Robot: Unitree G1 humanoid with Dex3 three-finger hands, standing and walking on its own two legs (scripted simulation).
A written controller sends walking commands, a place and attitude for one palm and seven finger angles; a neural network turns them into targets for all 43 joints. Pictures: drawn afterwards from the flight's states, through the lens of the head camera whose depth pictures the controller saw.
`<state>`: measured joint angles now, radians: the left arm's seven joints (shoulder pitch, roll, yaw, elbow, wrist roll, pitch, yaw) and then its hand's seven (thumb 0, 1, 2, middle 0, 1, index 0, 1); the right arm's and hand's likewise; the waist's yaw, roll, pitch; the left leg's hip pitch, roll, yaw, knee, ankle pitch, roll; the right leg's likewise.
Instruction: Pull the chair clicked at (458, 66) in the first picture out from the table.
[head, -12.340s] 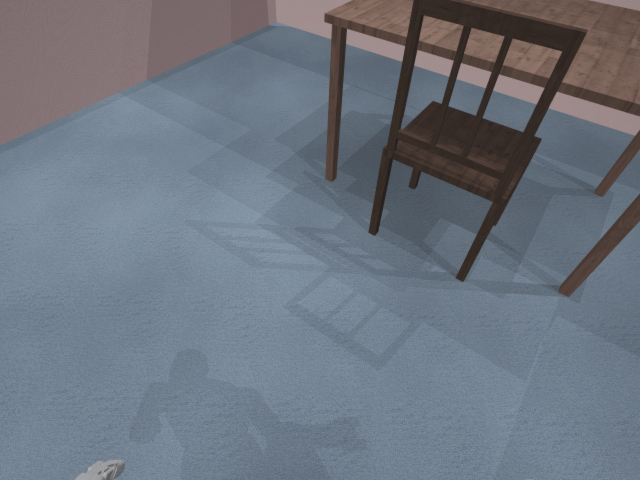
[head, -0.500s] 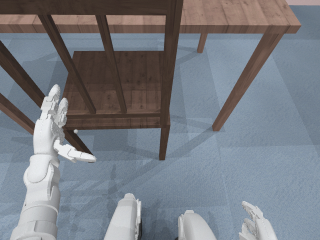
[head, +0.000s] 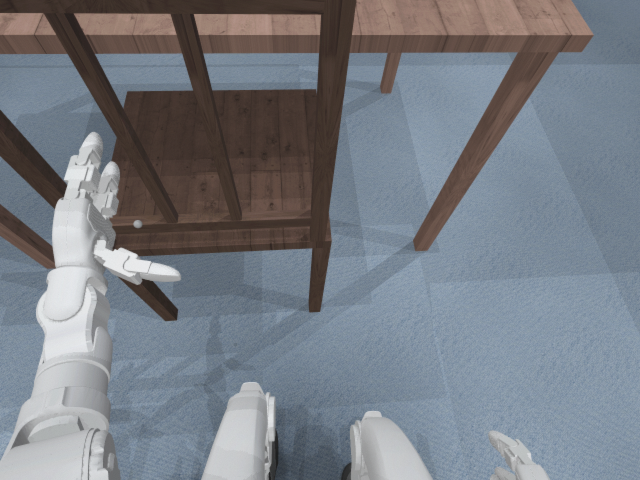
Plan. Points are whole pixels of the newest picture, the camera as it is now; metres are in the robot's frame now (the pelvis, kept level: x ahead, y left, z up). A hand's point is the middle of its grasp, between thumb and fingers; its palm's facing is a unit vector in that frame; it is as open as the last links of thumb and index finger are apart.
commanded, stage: push the fingers through the gap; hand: left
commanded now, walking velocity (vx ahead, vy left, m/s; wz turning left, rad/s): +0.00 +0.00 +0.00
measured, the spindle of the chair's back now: (132, 146) +0.50 +0.26 +0.06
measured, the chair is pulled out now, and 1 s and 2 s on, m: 0.00 0.00 0.00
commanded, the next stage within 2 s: hook a spindle and tug to test in 1.06 s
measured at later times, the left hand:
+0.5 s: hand (158, 189) +0.45 +0.22 +0.04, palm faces +0.14 -0.99 -0.05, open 17.0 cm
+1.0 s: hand (156, 176) +0.47 +0.23 +0.04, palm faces +0.14 -0.99 -0.05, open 16.9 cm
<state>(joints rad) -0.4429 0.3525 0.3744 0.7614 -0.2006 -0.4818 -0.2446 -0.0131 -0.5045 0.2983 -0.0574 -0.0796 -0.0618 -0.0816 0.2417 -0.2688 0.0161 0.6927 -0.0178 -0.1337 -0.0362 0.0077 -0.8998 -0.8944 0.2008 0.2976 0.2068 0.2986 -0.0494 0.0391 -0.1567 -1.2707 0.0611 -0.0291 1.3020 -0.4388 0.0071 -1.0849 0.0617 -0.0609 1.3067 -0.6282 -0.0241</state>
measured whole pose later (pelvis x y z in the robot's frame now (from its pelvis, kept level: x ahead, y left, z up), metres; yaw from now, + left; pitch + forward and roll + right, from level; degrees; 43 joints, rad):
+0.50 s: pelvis +0.00 -0.01 +0.00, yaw +0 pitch +25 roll -4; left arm -0.65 0.40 0.41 0.97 -0.13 -0.51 -0.20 -0.01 -0.50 0.30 -0.06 -0.08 -0.06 -0.08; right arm 0.26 -0.27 0.02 0.71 -0.03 -0.08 -0.02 0.01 -0.90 -0.89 0.20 0.30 0.21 0.30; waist -0.08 0.04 -0.16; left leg -1.31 0.07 -0.03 1.31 -0.44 0.00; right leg -1.13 0.07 -0.06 1.32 -0.63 -0.03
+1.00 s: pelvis +0.01 -0.01 -0.01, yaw -1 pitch +26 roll -4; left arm -0.71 0.46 0.46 1.02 -0.11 -0.49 -0.23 -0.01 -0.50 0.30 -0.06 -0.08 -0.06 -0.08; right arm 0.29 -0.27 0.02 0.72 -0.03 -0.04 -0.01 0.00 -0.90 -0.89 0.20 0.30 0.21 0.30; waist -0.10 0.04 -0.15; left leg -1.33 0.07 -0.04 1.32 -0.45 0.00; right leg -1.14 0.08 -0.06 1.32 -0.63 -0.03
